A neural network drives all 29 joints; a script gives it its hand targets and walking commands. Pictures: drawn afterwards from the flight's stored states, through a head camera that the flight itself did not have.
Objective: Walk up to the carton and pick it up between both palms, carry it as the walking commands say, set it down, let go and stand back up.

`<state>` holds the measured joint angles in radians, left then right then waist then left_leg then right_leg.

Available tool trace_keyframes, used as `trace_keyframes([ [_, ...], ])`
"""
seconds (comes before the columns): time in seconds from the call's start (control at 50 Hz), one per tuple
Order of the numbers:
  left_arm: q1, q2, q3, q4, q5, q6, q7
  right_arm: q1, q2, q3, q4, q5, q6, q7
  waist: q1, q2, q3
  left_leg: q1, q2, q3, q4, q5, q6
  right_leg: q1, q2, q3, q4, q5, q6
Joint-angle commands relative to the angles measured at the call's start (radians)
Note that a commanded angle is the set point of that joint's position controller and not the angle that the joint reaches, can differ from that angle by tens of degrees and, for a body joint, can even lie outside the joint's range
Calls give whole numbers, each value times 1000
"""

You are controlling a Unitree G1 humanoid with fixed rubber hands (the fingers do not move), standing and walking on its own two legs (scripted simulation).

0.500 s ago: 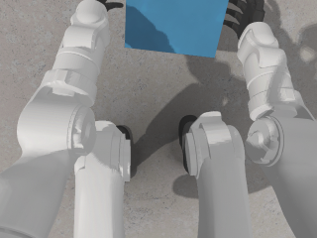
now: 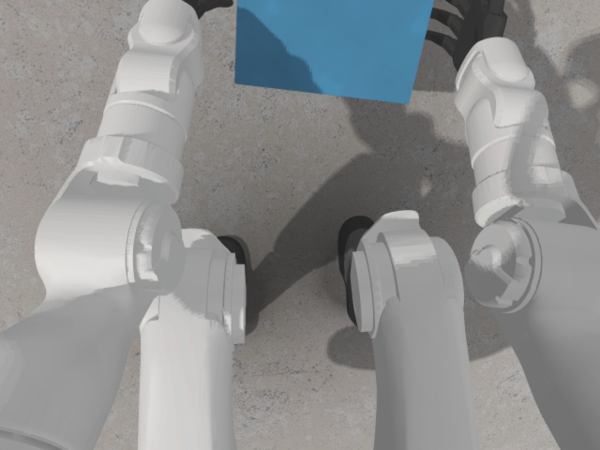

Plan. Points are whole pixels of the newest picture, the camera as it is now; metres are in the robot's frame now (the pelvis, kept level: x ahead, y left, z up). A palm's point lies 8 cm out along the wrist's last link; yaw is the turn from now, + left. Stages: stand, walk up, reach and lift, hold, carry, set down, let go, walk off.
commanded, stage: set down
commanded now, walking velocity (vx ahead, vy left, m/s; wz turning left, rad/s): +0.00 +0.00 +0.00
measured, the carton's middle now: (325, 25) +0.53 -0.07 -0.29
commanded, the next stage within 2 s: none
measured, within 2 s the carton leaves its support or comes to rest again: rests again in 0.46 s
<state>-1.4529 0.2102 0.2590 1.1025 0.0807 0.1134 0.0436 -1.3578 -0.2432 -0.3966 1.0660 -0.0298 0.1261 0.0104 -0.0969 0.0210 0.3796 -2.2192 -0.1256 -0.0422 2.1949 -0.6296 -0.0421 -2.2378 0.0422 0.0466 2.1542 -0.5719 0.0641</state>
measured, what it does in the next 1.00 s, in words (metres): stands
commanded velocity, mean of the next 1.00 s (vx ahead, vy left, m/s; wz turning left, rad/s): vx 0.00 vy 0.00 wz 0.00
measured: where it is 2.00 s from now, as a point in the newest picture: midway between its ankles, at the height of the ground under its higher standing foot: (294, 301)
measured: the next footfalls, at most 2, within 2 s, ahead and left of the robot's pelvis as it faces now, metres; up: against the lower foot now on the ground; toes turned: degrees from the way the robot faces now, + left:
none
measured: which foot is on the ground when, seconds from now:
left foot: down 0.00-1.00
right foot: down 0.00-1.00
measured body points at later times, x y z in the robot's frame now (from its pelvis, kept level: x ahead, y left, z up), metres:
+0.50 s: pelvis +0.00 +0.00 +0.00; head +0.38 -0.02 +0.23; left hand +0.54 +0.09 -0.22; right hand +0.49 -0.22 -0.22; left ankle +0.10 +0.12 -0.34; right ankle +0.11 -0.13 -0.34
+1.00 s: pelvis -0.01 -0.01 +0.01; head +0.37 -0.02 +0.23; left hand +0.55 +0.12 -0.19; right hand +0.50 -0.25 -0.19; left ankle +0.10 +0.11 -0.34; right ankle +0.11 -0.13 -0.34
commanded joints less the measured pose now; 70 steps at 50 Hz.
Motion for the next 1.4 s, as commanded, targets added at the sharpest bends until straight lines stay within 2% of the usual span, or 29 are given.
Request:
trace_keyframes([
  [0.0, -308, -650, -177, -16, -17, -17, -165, -421, 649, 224, -99, 32, -42, 162, 27, 56, -844, 250, -17, 62, -154, 338, 39, 419, 50, -67, -117, 386, -36],
  [0.06, -266, -581, -160, -29, 29, -17, -151, -385, 606, 177, -99, 28, -37, 161, 35, 110, -821, 330, -21, 57, -174, 306, 30, 404, 49, -79, -121, 336, -22],
  [0.08, -326, -570, -181, -68, -10, -29, -136, -398, 559, 189, -78, 42, -43, 152, -32, 74, -880, 347, -5, 49, -161, 336, 25, 412, 44, -94, -100, 370, -22],
  [0.16, -305, -461, -167, -10, -13, -30, -120, -325, 487, 137, -43, 10, -60, 123, -47, 79, -873, 346, -4, 55, -160, 300, 15, 416, 33, -85, -113, 353, -13],
  [0.18, -285, -419, -117, 28, 27, -31, -114, -317, 491, 150, 11, -12, -60, 120, 12, 45, -857, 307, -11, 60, -155, 322, 12, 447, 41, -72, -117, 365, -17],
  [0.22, -288, -411, -163, 10, -29, -42, -93, -312, 367, 95, 2, -8, -79, 99, -63, 127, -916, 371, 3, 56, -140, 300, 1, 413, 24, -84, -92, 358, -22],
  [0.28, -277, -289, -107, 12, 3, -50, -75, -300, 287, 116, 6, 11, -98, 67, -11, 57, -887, 340, -3, 39, -150, 330, 11, 438, 41, -92, -90, 386, -10],
  [0.38, -267, -36, -170, 28, -78, -67, -4, -250, 34, 109, 22, 61, -129, -14, -69, 73, -941, 359, 15, 42, -147, 305, -8, 482, 20, -83, -111, 401, -20],
  [0.4, -199, 118, -102, 36, -45, -77, 14, -210, -38, 108, 35, 67, -134, -27, 16, 48, -937, 390, 7, 55, -133, 322, -3, 507, 22, -89, -113, 385, -16],
  [0.42, -203, 130, -156, -2, -79, -89, 31, -190, -132, 87, 54, 64, -144, -55, -44, 86, -941, 382, 31, 44, -115, 316, -9, 483, 10, -66, -110, 390, -21],
  [0.44, -208, 236, -106, 15, -68, -96, 51, -176, -149, 99, 39, 96, -153, -69, -20, 29, -927, 354, 31, 28, -144, 290, -1, 476, 12, -81, -111, 379, -13],
  [0.68, -297, 206, -296, 7, -275, -106, 38, -258, -208, 175, 38, 220, -179, -94, -96, 67, -984, 428, 97, 15, -121, 285, 6, 428, -26, -61, -123, 379, -23],
  [0.7, -284, 217, -273, -66, -239, -114, 42, -205, -178, 172, 47, 213, -175, -95, -35, 81, -1055, 451, 86, 18, -134, 317, -7, 488, -39, -65, -99, 397, -26],
  [0.72, -308, 257, -277, -41, -249, -106, 53, -239, -304, 100, 48, 173, -180, -106, -90, 103, -1028, 444, 79, 4, -153, 290, -17, 458, -32, -69, -110, 377, -13],
  [0.76, -251, 197, -290, -27, -270, -94, 44, -222, -215, 151, 31, 205, -179, -96, -85, 77, -1096, 477, 88, 19, -138, 296, -3, 482, -33, -74, -116, 382, -17],
  [0.78, -282, 248, -242, -98, -228, -102, 46, -250, -152, 192, -28, 236, -170, -93, -8, 83, -1117, 456, 72, 27, -157, 284, -3, 514, -24, -63, -134, 376, -17],
  [0.8, -280, 193, -287, -155, -263, -107, 47, -237, -204, 154, -19, 202, -177, -96, -83, 75, -1126, 445, 67, 34, -147, 318, -5, 542, -12, -74, -135, 417, -29],
  [0.82, -254, 283, -236, -25, -228, -94, 59, -234, -291, 138, -46, 201, -178, -109, -50, 93, -1162, 484, 84, 43, -143, 317, -5, 547, -18, -73, -126, 424, -9],
  [0.9, -197, 250, -248, -166, -237, -89, 77, -158, -224, 201, -109, 223, -152, -128, -1, 21, -1411, 604, 49, 62, -144, 420, -1, 730, -1, -72, -163, 493, 6],
  [0.98, -241, 337, -187, -222, -220, -41, 91, -252, -289, 185, -201, 244, -110, -141, -8, 58, -1539, 652, 58, 96, -180, 289, -6, 760, -4, -89, -208, 369, -9],
  [1.0, -277, 272, -241, -405, -277, -45, 101, -245, -274, 223, -334, 269, -101, -157, -55, -5, -1716, 747, 43, 96, -185, 342, -4, 865, 15, -109, -213, 421, -6],
  [1.02, -297, 321, -255, -197, -268, -17, 96, -259, -227, 243, -195, 308, -77, -157, -57, 37, -1611, 684, 70, 70, -223, 247, 18, 794, -1, -130, -198, 353, 0],
  [1.04, -266, 279, -221, -421, -276, -13, 101, -213, -194, 226, -395, 301, -68, -157, -4, 47, -1898, 894, 47, 90, -227, 409, 1, 963, 3, -127, -212, 490, -7],
  [1.1, -327, 290, -207, -298, -253, 21, 100, -222, -248, 170, -273, 255, -34, -171, -84, 21, -1559, 702, 45, 98, -261, 214, 23, 864, 16, -129, -264, 361, 18],
  [1.16, -304, 342, -133, -308, -217, 33, 99, -319, -227, 210, -423, 262, -2, -191, 36, -47, -1640, 696, 50, 125, -269, 243, 20, 927, 10, -92, -302, 338, 5],
  [1.24, -189, 263, -133, -156, -206, 43, 74, -172, -165, 180, -273, 207, 8, -169, -4, -43, -1483, 635, 47, 118, -337, 183, 18, 862, 17, -121, -366, 305, 9],
  [1.26, -228, 303, -106, -329, -180, 23, 70, -198, -162, 145, -406, 206, 4, -168, -14, -33, -1566, 642, 31, 121, -338, 255, 19, 930, 24, -99, -353, 405, 6],
  [1.34, -106, 200, -122, -281, -178, 26, 56, -67, -160, 100, -382, 139, -4, -152, -33, -23, -1519, 687, 24, 124, -415, 319, 3, 910, 30, -118, -412, 435, 9],
  [1.38, -102, 212, -92, -314, -148, 21, 57, -62, -93, 154, -384, 188, -2, -132, 17, -3, -1525, 697, 24, 128, -472, 291, 0, 895, 25, -110, -460, 415, 5],
])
